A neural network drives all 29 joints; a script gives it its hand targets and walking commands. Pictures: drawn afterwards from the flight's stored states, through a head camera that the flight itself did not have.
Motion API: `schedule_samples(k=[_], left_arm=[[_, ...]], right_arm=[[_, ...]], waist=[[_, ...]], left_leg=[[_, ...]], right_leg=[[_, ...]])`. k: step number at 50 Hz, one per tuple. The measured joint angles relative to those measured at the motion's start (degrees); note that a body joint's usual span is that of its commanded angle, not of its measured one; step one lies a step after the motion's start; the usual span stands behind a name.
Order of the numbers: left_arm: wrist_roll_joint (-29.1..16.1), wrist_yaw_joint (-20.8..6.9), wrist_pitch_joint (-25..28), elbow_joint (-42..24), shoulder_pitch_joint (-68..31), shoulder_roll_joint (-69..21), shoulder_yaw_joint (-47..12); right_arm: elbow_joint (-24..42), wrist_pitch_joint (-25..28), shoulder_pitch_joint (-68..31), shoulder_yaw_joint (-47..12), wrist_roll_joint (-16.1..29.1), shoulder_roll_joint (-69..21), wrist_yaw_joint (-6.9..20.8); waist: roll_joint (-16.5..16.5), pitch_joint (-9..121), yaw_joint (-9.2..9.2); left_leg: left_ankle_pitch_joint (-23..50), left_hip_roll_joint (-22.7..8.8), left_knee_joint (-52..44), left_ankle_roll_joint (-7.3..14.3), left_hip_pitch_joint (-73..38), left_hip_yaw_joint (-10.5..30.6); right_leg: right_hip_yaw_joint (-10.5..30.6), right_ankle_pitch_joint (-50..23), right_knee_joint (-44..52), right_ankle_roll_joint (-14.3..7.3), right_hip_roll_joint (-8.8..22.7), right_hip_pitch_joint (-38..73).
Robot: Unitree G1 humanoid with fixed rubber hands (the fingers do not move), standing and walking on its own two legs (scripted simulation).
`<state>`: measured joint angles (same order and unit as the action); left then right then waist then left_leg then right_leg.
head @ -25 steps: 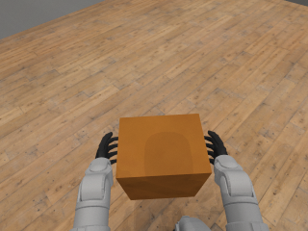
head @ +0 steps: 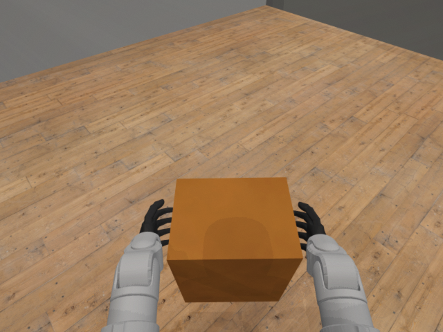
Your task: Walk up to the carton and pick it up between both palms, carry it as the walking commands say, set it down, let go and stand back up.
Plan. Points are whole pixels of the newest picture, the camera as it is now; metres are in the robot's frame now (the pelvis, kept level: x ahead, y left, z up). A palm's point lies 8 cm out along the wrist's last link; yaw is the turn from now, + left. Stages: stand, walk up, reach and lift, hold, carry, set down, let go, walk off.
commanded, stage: carry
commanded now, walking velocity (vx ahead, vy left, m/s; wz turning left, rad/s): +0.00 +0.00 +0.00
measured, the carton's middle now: (231, 244) +0.31 -0.01 -0.05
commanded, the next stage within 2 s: none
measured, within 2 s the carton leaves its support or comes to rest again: neither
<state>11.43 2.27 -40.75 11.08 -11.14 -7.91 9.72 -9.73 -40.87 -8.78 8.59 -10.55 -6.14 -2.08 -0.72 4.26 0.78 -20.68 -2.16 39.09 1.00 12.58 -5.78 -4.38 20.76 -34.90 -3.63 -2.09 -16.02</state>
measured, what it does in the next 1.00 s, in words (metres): shifts its weight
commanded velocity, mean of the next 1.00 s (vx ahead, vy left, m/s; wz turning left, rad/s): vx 0.00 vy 0.00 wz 0.00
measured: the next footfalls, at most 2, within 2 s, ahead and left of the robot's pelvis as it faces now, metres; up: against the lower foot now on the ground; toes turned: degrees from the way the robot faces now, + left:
none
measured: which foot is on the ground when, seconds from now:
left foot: down 0.00-1.00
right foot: down 0.00-1.00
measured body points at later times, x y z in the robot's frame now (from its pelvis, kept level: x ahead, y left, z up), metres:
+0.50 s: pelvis -0.01 +0.04 -0.01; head -0.02 +0.04 +0.44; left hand +0.28 +0.18 +0.02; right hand +0.27 -0.13 +0.01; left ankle -0.09 +0.11 -0.72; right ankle -0.03 -0.08 -0.73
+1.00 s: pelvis -0.06 +0.04 +0.00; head -0.06 +0.04 +0.45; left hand +0.24 +0.19 +0.03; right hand +0.23 -0.12 +0.02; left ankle -0.09 +0.11 -0.73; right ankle -0.03 -0.08 -0.73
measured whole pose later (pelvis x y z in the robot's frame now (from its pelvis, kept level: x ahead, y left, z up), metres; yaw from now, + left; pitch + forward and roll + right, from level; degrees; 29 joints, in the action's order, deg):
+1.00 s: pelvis -0.06 +0.04 +0.00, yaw +0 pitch +0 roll +0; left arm 11.5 1.8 -42.1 9.3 -12.1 -8.1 10.0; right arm -7.0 -42.9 -9.5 9.4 -11.2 -6.9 -2.0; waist -0.4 1.9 0.3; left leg -20.6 1.6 32.9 4.1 12.6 -6.7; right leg -4.0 15.1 -33.8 0.0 2.1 -18.7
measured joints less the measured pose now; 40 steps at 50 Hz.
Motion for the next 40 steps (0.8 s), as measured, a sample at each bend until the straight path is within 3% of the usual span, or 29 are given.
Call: schedule_samples(k=[4,8,9,16,21,28,40], left_arm=[[-0.3,0.3,-0.7,-0.4,-0.6,-0.1,-0.2],[-0.7,0.4,-0.3,-3.0,-0.7,-0.1,-0.2],[-0.8,0.4,-0.1,-3.5,-0.4,0.0,-0.3],[-1.5,0.3,-0.8,-4.9,0.7,0.1,-0.5],[-1.9,0.1,-0.2,-6.0,1.0,0.2,-0.7],[-0.8,-0.1,-0.9,-1.1,-0.3,0.0,0.3],[-0.6,-0.2,-1.3,-2.4,-0.8,-0.1,0.4]], right_arm=[[0.7,-0.5,0.0,-0.5,0.6,0.8,-0.1],[2.3,0.3,-0.6,-0.4,1.0,0.4,-0.2],[2.5,0.4,-0.8,-0.1,0.9,0.1,-0.1],[3.9,0.5,0.9,-0.3,1.3,-0.6,-0.5],[6.0,-0.3,0.6,0.6,0.9,-1.5,-0.4],[1.7,-0.5,0.7,0.2,-0.7,-0.7,0.1],[2.6,-0.8,-0.4,1.5,-0.6,-1.4,0.4]], waist=[[0.2,-0.7,0.0],[-1.1,-2.2,-0.27],[-1.3,-2.4,-0.15],[0.2,-3.8,-0.72],[-0.7,-3.5,-0.85],[2.8,-1.6,-1.22],[1.0,-1.6,-0.85]], left_leg=[[-5.1,0.2,-2.9,-0.3,-1.9,0.7],[-4.8,0.6,-3.7,0.0,-1.8,-0.4],[-5.1,0.9,-2.9,0.2,-1.3,-0.5],[-3.5,0.7,1.4,0.4,0.7,-0.3],[-5.4,2.5,-3.5,2.1,-1.6,-0.7],[-5.3,2.1,-0.8,1.8,-1.2,-0.7],[-2.7,3.5,-4.4,3.1,-0.5,-0.9]], right_leg=[[0.0,0.3,-0.3,0.5,-0.2,-0.3],[0.5,0.5,-2.8,1.1,0.4,-2.4],[0.6,-2.5,-3.2,1.4,0.9,-2.7],[0.6,-0.6,0.0,1.9,0.7,-0.3],[1.2,0.9,-3.5,2.5,2.3,-2.2],[0.5,-0.4,-2.2,3.5,2.6,-0.7],[0.6,-2.9,-0.9,3.9,3.9,-2.4]])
